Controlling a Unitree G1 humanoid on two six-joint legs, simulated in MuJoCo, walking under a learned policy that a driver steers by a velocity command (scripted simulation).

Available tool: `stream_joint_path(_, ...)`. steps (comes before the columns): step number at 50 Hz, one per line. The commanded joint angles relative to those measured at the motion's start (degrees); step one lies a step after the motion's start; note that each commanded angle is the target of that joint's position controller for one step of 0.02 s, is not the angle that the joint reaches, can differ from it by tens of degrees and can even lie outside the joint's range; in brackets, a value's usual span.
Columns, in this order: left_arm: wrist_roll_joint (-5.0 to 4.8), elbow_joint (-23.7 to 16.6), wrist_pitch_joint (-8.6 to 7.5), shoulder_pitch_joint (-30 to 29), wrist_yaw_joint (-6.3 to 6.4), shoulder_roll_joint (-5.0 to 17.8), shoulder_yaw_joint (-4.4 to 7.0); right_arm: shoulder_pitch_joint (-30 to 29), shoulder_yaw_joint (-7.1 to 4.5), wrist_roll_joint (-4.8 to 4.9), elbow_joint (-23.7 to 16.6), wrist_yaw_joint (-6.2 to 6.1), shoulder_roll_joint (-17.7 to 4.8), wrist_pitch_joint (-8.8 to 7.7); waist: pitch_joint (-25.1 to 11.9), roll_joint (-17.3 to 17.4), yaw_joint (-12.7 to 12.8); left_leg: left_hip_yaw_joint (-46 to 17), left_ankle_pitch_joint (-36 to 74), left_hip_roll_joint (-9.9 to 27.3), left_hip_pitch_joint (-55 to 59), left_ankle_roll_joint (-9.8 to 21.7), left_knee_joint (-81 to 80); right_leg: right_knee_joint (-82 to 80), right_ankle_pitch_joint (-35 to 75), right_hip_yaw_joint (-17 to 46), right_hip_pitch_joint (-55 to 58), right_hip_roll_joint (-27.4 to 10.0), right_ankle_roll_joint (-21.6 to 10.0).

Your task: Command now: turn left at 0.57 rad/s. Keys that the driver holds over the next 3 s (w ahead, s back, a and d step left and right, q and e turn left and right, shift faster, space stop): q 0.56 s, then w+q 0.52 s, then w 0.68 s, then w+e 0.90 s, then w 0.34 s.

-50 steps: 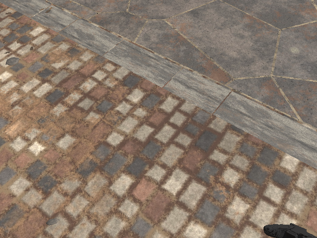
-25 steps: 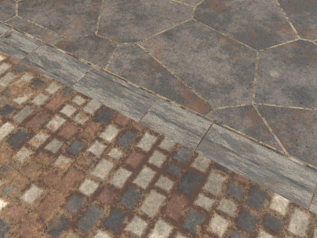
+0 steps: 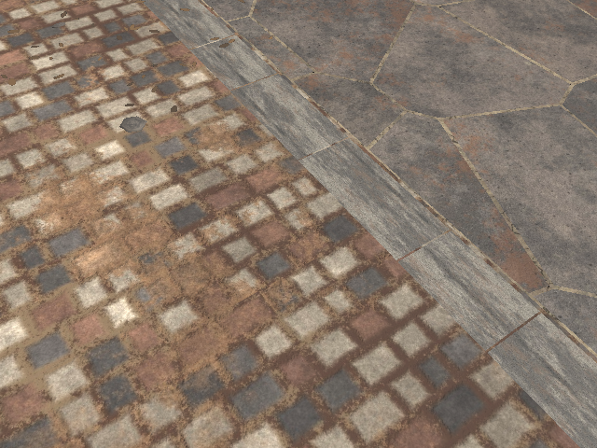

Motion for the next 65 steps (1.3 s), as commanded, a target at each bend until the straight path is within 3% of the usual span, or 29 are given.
stream_joint_path(1, 0.36, -7.16, 1.13, -5.35, 0.61, 5.05, 1.20, 8.72, -4.62, -1.11, -2.66, -1.58, -16.59, -1.17, 1.61, 12.44, -5.04, -30.58, 18.46, 22.38, 3.15, 13.57, -20.25, 21.48, -17.71, 11.05, -15.53, 4.38, 2.53)
stream_joint_path(3, -1.18, -5.64, 1.05, -1.95, 0.08, 4.48, 1.26, 1.36, -3.04, -0.28, -3.40, -2.29, -11.62, -1.17, 1.72, 9.03, 0.49, -20.33, 16.50, 13.92, 1.43, 10.36, -18.78, 23.34, -7.28, 14.29, -13.51, 3.78, 1.55)
stream_joint_path(5, 0.34, -3.88, 0.42, 0.99, -0.21, 6.17, 1.93, -2.04, -2.44, 0.29, -4.89, -2.40, -9.34, -1.49, -2.05, 10.04, 1.31, -17.04, 24.06, 9.96, 5.33, 9.29, -16.70, 25.90, -3.13, 13.34, -12.62, 4.99, 1.28)
stream_joint_path(6, 0.36, -3.91, 0.40, 1.18, -0.41, 6.16, 2.03, -0.86, -2.26, 0.61, -4.90, -2.20, -8.80, -1.68, -3.95, 8.49, 1.00, -17.12, 27.62, 9.92, 6.98, 9.61, -15.82, 26.99, -3.11, 13.46, -12.16, 5.41, 1.51)
stream_joint_path(8, -0.17, -4.72, 0.61, -0.01, -0.53, 5.11, 1.75, 1.69, -2.57, 0.82, -4.39, -2.02, -9.51, -1.99, -4.75, 6.95, 0.04, -18.47, 29.06, 10.24, 10.06, 10.21, -15.04, 25.53, -3.24, 14.02, -13.38, 5.44, 2.05)
stream_joint_path(15, -0.64, -7.47, 0.79, -4.01, 0.14, 4.59, 0.94, 5.53, -3.46, -0.02, -4.28, -2.11, -11.48, -1.60, -3.86, 8.69, -2.75, -25.90, 23.97, 10.37, 10.84, 11.81, -13.45, 13.11, -6.61, 15.28, -10.76, 6.92, 1.82)
stream_joint_path(20, -1.51, -8.41, 0.01, -2.48, 0.66, 4.92, 0.50, 2.83, -3.91, -0.25, -4.94, -1.40, -12.25, -1.27, -4.98, 9.28, -1.59, -30.74, 27.95, 8.59, 6.54, 10.02, -11.55, 4.04, -7.61, 15.52, -1.04, 9.56, 0.13)
stream_joint_path(22, -1.63, -7.87, -0.50, 0.80, 1.16, 4.58, 0.31, 0.14, -3.92, 0.22, -5.25, -1.27, -11.92, -1.17, -5.18, 8.91, 0.80, -31.61, 25.92, 6.41, 3.53, 7.32, -10.23, -5.87, -3.33, 15.43, 6.35, 10.25, -0.66)
stream_joint_path(23, -1.28, -7.30, -0.93, 3.14, 1.68, 4.82, 0.37, -1.44, -3.72, 0.80, -5.55, -1.44, -11.18, -1.21, -5.04, 7.90, 2.48, -30.72, 20.43, 4.15, -0.21, 4.64, -8.43, -14.53, 2.35, 15.84, 12.43, 9.09, -1.10)
stream_joint_path(24, -0.50, -7.52, -1.29, 3.52, 2.32, 8.74, 1.15, -0.18, -2.96, 1.15, -6.09, -1.62, -8.29, -1.50, -5.51, 0.94, 1.54, -26.09, 7.50, -0.13, -6.28, 1.10, -2.30, -20.74, 0.33, 24.22, 17.87, -0.25, -3.19)
stream_joint_path(25, -0.33, -9.40, -0.99, -0.73, 2.26, 14.30, 2.01, 3.24, -2.32, 1.29, -6.84, -1.90, -5.18, -1.71, -4.67, -11.92, -1.14, -12.65, -11.76, -10.63, -16.08, -1.72, 9.03, -23.94, 5.92, 39.88, 20.12, -14.58, -8.88)
stream_joint_path(26, 0.08, -9.24, -0.63, -0.26, 1.68, 13.01, 2.11, 2.93, -3.61, -1.07, -5.72, -2.19, -10.63, -1.35, -3.70, -8.24, -0.14, -9.30, -15.59, -7.40, -15.05, -2.39, 21.47, -21.93, 11.83, 39.42, 12.75, -17.49, -14.30)
stream_joint_path(27, -0.25, -9.79, -0.72, -2.05, 1.26, 9.04, 0.98, 3.14, -4.11, -1.00, -4.96, -1.84, -11.38, -1.13, -2.27, -5.30, -1.67, -9.58, -13.12, -5.78, -13.54, -2.55, 26.78, -21.06, 15.34, 35.34, 9.83, -15.12, -14.86)
stream_joint_path(28, -0.51, -10.18, -0.77, -4.95, 0.99, 6.44, 0.29, 4.04, -4.12, -0.85, -3.75, -1.37, -10.83, -0.76, -0.62, -3.55, -2.83, -9.02, -9.48, -4.98, -12.91, -3.00, 30.34, -20.43, 16.59, 28.97, 8.15, -10.98, -13.10)
stream_joint_path(29, -0.15, -10.34, -0.85, -5.47, 1.00, 5.97, 0.14, 4.95, -4.02, -0.78, -3.18, -0.67, -10.44, -0.42, -1.74, -5.24, -2.98, -8.02, -5.56, -4.51, -13.93, -3.20, 32.05, -21.13, 9.72, 24.99, 10.12, -7.59, -11.01)
stream_joint_path(31, 0.13, -9.84, -1.12, -2.92, 1.10, 6.64, 0.43, 3.81, -3.59, -0.66, -3.28, 0.81, -10.01, -0.22, -1.54, -8.37, -0.69, -6.18, -2.85, -3.49, -18.12, -3.97, 31.36, -23.46, -1.71, 23.13, 14.41, -5.64, -10.03)
stream_joint_path(34, -0.16, -7.75, -1.97, 2.91, 0.90, 8.33, 1.37, -1.90, -3.06, -0.81, -4.93, 2.00, -9.11, -0.28, -0.01, -6.46, 2.60, -5.65, -1.86, -2.25, -22.91, -4.68, 26.38, -25.95, -9.02, 24.26, 20.46, -8.11, -10.48)
stream_joint_path(36, -0.02, -6.57, -2.80, 5.02, 0.69, 8.87, 1.81, -3.54, -2.68, -1.00, -5.22, 2.32, -8.17, -0.47, 0.54, -5.80, 3.36, -5.34, -1.31, -1.29, -23.75, -4.67, 22.74, -26.81, -9.52, 23.49, 22.54, -9.40, -10.67)
stream_joint_path(44, 0.36, -4.24, -4.55, 6.03, -0.66, 10.82, 2.97, -8.52, -1.01, -0.74, -7.44, 3.34, -6.19, -2.01, 2.27, -6.94, 3.39, 1.29, -3.49, 1.21, -10.72, -0.67, 5.29, -26.23, -8.54, 13.91, 13.98, -10.84, -9.35)
stream_joint_path(46, -0.01, -3.76, -4.17, 5.84, -0.95, 11.65, 3.23, -6.88, -0.89, -0.93, -7.29, 3.00, -6.41, -2.58, 2.02, -6.45, 2.00, 3.25, -2.66, 0.16, -5.09, 1.15, 0.80, -23.56, -5.38, 11.99, 11.48, -11.31, -8.84)
stream_joint_path(47, -0.55, -3.66, -3.85, 4.88, -1.02, 11.73, 3.20, -3.44, -0.86, -1.34, -6.27, 2.67, -6.22, -3.02, 1.27, -5.08, -0.36, 4.35, -0.17, -1.11, 0.73, 2.03, -3.20, -19.28, -2.25, 9.41, 8.65, -10.72, -8.00)
stream_joint_path(48, -0.68, -3.67, -3.73, 4.72, -1.09, 10.67, 2.76, 2.76, -1.43, -1.79, -3.82, 2.09, -7.28, -3.52, -1.45, -1.72, -3.04, 4.43, -0.35, -3.47, 9.77, 2.91, -5.57, -10.41, 3.24, 5.77, 4.44, -8.59, -6.79)
stream_joint_path(49, -0.14, -4.39, -3.65, 4.90, -1.31, 7.47, 1.56, 12.66, -2.91, -2.21, -0.77, 1.12, -11.09, -4.08, -7.11, 8.97, -7.17, -6.29, -8.73, 1.97, 20.94, 4.76, -11.58, 8.64, 4.65, -0.15, -2.20, -3.96, -4.36)
stream_joint_path(50, 0.51, -9.82, -3.79, 0.60, -2.07, 2.28, 0.02, 16.51, -4.29, -1.11, -2.06, 0.25, -18.99, -4.55, -7.70, 23.75, -8.09, -40.23, -26.32, 19.35, 28.83, 11.49, -23.00, 26.67, -17.61, 1.46, -23.45, 5.47, -0.99)
stream_joint_path(51, 1.88, -9.85, -3.68, -2.02, -2.15, 7.10, 1.00, 14.84, -3.81, -0.03, -2.38, -0.22, -17.22, -4.51, -3.72, 13.50, -8.28, -44.85, -24.40, 20.85, 25.56, 14.47, -25.49, 32.01, -15.79, 11.93, -29.58, 4.67, -1.42)
stream_joint_path(53, 0.30, -7.99, -4.68, -0.57, -3.25, 8.28, 1.29, 9.56, -2.20, -0.13, -2.28, -0.70, -11.97, -4.54, 2.27, 6.70, -3.32, -30.04, -5.25, 15.12, 17.66, 11.99, -22.72, 28.08, -3.74, 13.74, -25.22, 0.35, -1.88)
stream_joint_path(55, 1.30, -5.25, -4.12, 3.41, -3.41, 7.77, 1.13, 5.78, -1.22, 0.18, -2.96, -1.17, -9.70, -5.47, 0.68, 6.09, -0.27, -21.47, 10.87, 9.69, 15.44, 9.39, -22.99, 24.85, 1.62, 12.85, -19.38, -0.30, -0.63)
stream_joint_path(57, 1.51, -4.45, -3.21, 4.38, -3.52, 6.91, 0.87, 7.18, -0.85, 0.73, -1.74, -1.15, -9.12, -6.76, -1.22, 6.08, 0.54, -18.03, 25.56, 8.89, 14.97, 10.00, -22.08, 24.83, 3.67, 11.58, -17.29, 0.59, 0.68)
stream_joint_path(65, 0.60, -8.51, -3.06, -11.39, -4.00, 3.29, -0.83, 15.81, -0.39, 0.62, 4.37, -1.98, -8.38, -7.66, 2.94, 5.52, -3.89, -13.44, 36.52, 7.53, 17.05, 8.25, -23.32, 8.65, 14.54, 8.65, -20.87, 2.58, 0.43)
Next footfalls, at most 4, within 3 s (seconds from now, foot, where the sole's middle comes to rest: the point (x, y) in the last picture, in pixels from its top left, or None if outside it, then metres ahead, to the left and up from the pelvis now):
0.48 right None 0.06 -0.10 -0.76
0.98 left None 0.03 0.16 -0.76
1.48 right None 0.40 0.30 -0.76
1.98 left None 0.47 0.63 -0.76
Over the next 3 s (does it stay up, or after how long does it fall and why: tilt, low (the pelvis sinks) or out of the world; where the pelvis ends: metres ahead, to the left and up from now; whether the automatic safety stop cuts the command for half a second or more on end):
stays up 0.89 0.68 0.01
